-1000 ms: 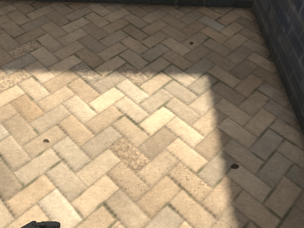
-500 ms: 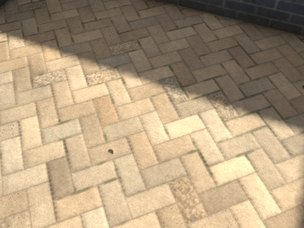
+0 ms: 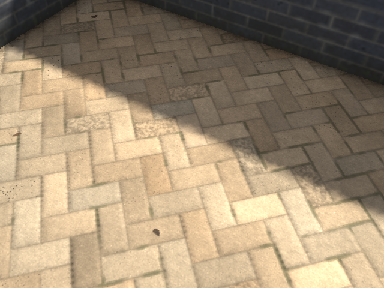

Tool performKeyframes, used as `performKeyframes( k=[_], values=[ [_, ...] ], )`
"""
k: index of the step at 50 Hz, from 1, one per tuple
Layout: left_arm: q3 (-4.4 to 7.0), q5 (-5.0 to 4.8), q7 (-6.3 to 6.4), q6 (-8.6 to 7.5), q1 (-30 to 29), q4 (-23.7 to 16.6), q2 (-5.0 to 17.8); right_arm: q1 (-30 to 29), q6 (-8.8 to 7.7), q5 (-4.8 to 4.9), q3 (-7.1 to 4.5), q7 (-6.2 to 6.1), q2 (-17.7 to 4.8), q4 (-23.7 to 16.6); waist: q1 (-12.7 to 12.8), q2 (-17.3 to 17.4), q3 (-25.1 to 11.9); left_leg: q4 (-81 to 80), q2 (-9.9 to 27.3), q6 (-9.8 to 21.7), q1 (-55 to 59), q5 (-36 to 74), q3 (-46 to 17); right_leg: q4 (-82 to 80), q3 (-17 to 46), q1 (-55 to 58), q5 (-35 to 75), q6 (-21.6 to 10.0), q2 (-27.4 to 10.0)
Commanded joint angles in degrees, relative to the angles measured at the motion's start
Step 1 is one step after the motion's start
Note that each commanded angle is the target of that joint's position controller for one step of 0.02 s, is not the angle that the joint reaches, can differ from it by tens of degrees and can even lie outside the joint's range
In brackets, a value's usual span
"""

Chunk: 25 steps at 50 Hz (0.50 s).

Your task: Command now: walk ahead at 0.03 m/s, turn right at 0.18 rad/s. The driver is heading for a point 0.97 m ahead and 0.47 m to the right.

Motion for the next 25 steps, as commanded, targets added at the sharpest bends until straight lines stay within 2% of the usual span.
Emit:
performKeyframes(
  k=[1, 2, 3, 4, 5, 6, 8, 10, 11, 12, 13, 14, 15, 16, 17, 18, 20, 22, 25],
  values=[
    [1.65, 0.41, -0.15, -0.79, 0.2, -3.8, 6.6, -0.7, -0.44, 0.73, -2.47, -0.47, -9.4, -1.8, 0.4, 8.1, -4.1, -8.7, 14.1, 6.2, 0.4, -9.5, -10.8, -9.0, -2.7, 8.8, 4.6, -2.3, 1.8],
    [1.78, 0.94, -0.25, -0.89, -0.2, -4.5, 7.9, 1.0, -0.43, 0.97, -2.48, -0.78, -9.2, -1.0, 0.0, 6.0, -3.2, -6.3, 13.0, 3.8, 1.3, -9.0, -10.0, -12.2, 0.0, 8.4, 10.5, -3.7, 0.2],
    [2.39, 1.06, -0.14, -0.99, -0.9, -5.5, 11.1, 3.4, -0.54, 0.41, -2.67, -1.13, -9.0, -1.0, -2.4, 0.0, -2.9, -1.4, 9.0, 1.2, 1.4, -9.9, -6.5, -13.1, 5.3, 7.3, 19.2, -5.6, -3.7],
    [3.19, -0.01, -0.14, -0.86, -1.1, -4.8, 12.5, 3.5, -0.63, 0.07, -2.63, -1.46, -7.8, -1.4, -3.3, -7.4, -2.6, 2.3, 3.9, -1.6, 2.2, -9.2, 0.4, -16.0, 9.6, 4.1, 14.2, -8.8, -5.2],
    [3.27, -0.02, -0.24, -0.9, -1.3, -5.3, 11.5, 0.1, -0.5, 0.15, -2.72, -1.83, -7.5, -2.0, -1.6, -9.8, -1.3, 6.4, 2.0, -2.9, 3.2, -6.7, 2.8, -19.6, 14.2, 1.3, 9.9, -10.6, -6.8],
    [3.12, 0.37, -0.12, -1.03, -1.0, -5.3, 10.6, -1.7, -0.25, 0.56, -2.92, -2.07, -7.1, -2.7, -0.9, -11.2, -1.0, 8.0, 1.6, -2.9, 2.0, -6.0, 2.3, -20.9, 17.3, 2.2, 9.6, -11.5, -7.9],
    [3.33, 0.16, 0.1, -1.47, -1.3, -6.2, 10.3, -1.0, 0.16, 0.89, -3.23, -2.04, -6.4, -2.9, -0.8, -12.0, -2.4, 8.3, 1.7, -2.1, 0.7, -6.2, 1.0, -19.4, 19.3, 5.7, 14.2, -12.3, -8.1],
    [3.5, -0.52, 0.35, -1.52, -1.7, -7.1, 9.8, 0.3, -0.18, 0.99, -3.54, -1.6, -6.1, -2.7, -1.1, -9.7, -5.1, 5.2, 3.0, -1.1, 4.1, -2.9, -0.1, -15.8, 18.5, 6.8, 18.2, -11.4, -6.2],
    [3.54, -0.69, 0.41, -1.33, -1.4, -7.6, 9.5, 1.3, -0.28, 1.04, -3.92, -1.44, -6.8, -2.6, -1.1, -7.2, -6.8, 3.5, 4.9, -0.5, 8.2, 1.7, -0.8, -13.6, 17.1, 4.8, 16.7, -10.0, -4.4],
    [3.48, -0.99, 0.48, -1.07, -0.8, -8.3, 8.8, 1.9, -0.2, 1.04, -4.56, -1.3, -8.2, -2.2, -0.5, -2.0, -7.7, 2.2, 7.5, 0.7, 11.8, 4.0, -2.3, -10.7, 13.6, 1.1, 13.8, -7.8, -1.7],
    [3.26, -1.14, 0.48, -0.84, -1.0, -8.8, 7.9, 3.1, 0.07, 0.99, -5.02, -1.23, -9.1, -2.0, -0.8, 4.1, -7.6, -1.5, 11.4, 3.0, 14.2, 6.1, -6.6, -5.0, 8.9, -2.9, 8.6, -5.3, 1.9],
    [3.04, -1.03, 0.34, -0.53, -0.5, -9.3, 6.9, 4.4, 0.26, 0.83, -5.26, -1.24, -10.3, -1.8, -0.9, 10.8, -7.1, -5.8, 19.1, 7.5, 16.2, 12.0, -14.7, 2.2, 3.9, -7.7, 0.4, -2.9, 5.3],
    [3.39, -0.61, 0.18, -0.2, -0.6, -9.7, 7.3, 4.1, 0.02, 0.58, -4.99, -1.49, -10.1, -2.2, -1.3, 14.8, -7.3, -8.0, 26.8, 12.9, 16.7, 19.8, -20.7, 13.8, 1.1, -11.2, -16.6, -1.4, 5.1],
    [4.35, -0.57, 0.0, 0.21, -0.6, -9.7, 9.1, 4.4, -0.47, 0.48, -4.5, -1.73, -9.5, -2.7, -1.6, 10.8, -6.8, -8.6, 29.5, 15.6, 15.9, 24.7, -21.5, 24.8, 2.5, -13.3, -20.5, -0.5, 3.7],
    [4.67, -1.02, -0.07, 0.76, 0.0, -9.3, 8.9, 2.1, -0.87, 0.63, -4.32, -1.98, -9.4, -3.1, -0.1, 7.0, -6.0, -8.3, 27.9, 14.4, 14.6, 24.0, -17.5, 28.3, 3.5, -13.6, -18.3, -0.1, 2.4],
    [4.32, -1.24, -0.04, 1.28, 0.4, -9.1, 7.5, -0.6, -1.04, 1.13, -4.49, -2.06, -9.9, -3.1, 1.0, 6.4, -4.2, -8.7, 25.1, 11.9, 13.4, 20.8, -12.6, 25.2, 3.3, -13.7, -14.7, 0.2, 1.1],
    [3.54, -1.16, -0.23, 1.64, -1.4, -9.8, 5.5, -1.1, -0.73, 1.2, -4.85, -2.4, -10.9, -2.4, -0.1, 8.3, -3.5, -9.0, 21.5, 9.7, 12.5, 20.3, -5.8, 19.5, 0.1, -11.5, -9.8, 1.2, 0.8],
    [2.89, -1.32, -1.16, 1.53, -2.7, -11.1, 4.3, -0.9, -0.03, 1.23, -5.14, -2.54, -11.4, -2.1, -0.9, 10.1, -5.2, -7.9, 19.9, 8.9, 12.3, 21.4, -0.8, 11.2, -2.5, -5.7, -7.8, 1.1, 1.3],
    [3.33, -1.39, -2.31, 1.67, -2.7, -12.5, 5.7, 0.8, 0.47, 2.18, -5.75, -2.27, -13.1, -1.1, -1.4, 11.5, -7.5, -5.6, 21.9, 8.2, 14.3, 21.8, 0.6, 0.8, -5.3, 0.1, -4.6, -0.3, 2.6]
  ],
)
